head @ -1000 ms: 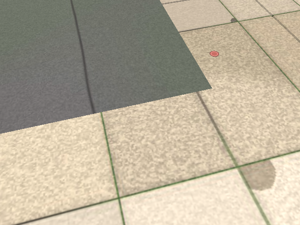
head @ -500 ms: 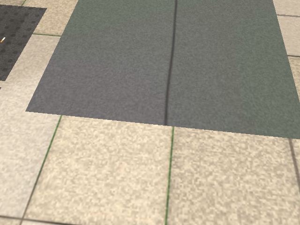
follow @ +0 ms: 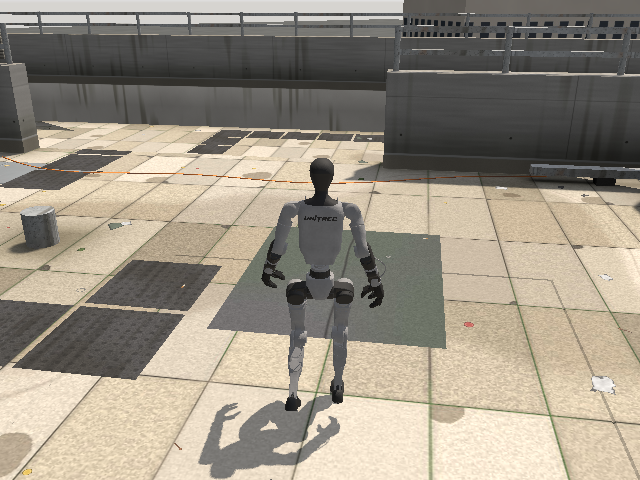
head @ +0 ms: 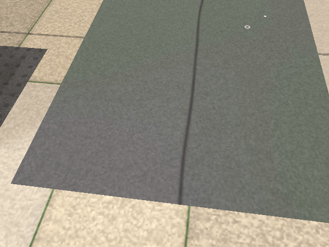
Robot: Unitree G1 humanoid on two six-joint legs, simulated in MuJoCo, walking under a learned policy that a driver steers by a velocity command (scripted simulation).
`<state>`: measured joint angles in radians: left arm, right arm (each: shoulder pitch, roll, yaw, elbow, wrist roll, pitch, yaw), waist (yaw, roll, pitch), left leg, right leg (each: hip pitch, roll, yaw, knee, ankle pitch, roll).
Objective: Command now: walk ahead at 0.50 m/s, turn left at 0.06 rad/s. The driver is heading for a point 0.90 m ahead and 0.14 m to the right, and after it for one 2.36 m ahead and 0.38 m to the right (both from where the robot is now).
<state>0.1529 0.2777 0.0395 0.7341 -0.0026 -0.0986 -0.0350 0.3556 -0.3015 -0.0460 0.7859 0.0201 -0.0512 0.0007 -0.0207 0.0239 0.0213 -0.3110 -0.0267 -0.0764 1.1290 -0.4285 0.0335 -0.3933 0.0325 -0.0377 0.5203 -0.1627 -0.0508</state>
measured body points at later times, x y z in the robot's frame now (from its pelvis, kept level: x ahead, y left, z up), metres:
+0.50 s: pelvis +0.28 +0.05 +0.00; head +0.31 +0.07 +0.45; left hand +0.30 +0.34 -0.14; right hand +0.47 -0.20 -0.08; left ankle +0.36 +0.15 -0.73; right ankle +0.12 -0.09 -0.65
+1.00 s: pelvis +0.55 +0.01 -0.01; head +0.59 +0.00 +0.44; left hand +0.77 +0.24 -0.10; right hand +0.55 -0.28 -0.14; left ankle +0.37 +0.15 -0.69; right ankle +0.65 -0.08 -0.73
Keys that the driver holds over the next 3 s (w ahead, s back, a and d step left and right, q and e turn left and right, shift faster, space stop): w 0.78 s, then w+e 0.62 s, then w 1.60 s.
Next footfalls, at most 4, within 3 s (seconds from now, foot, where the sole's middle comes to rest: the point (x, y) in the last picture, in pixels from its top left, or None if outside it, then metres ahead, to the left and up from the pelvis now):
0.42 left None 0.40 0.15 -0.77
0.96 right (193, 195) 0.69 -0.09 -0.77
1.44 left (156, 139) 0.99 0.07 -0.77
1.92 right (221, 115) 1.14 -0.27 -0.77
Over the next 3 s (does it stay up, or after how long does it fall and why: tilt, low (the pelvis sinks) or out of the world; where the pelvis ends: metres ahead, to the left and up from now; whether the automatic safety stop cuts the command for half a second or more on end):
stays up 1.58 -0.34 -0.01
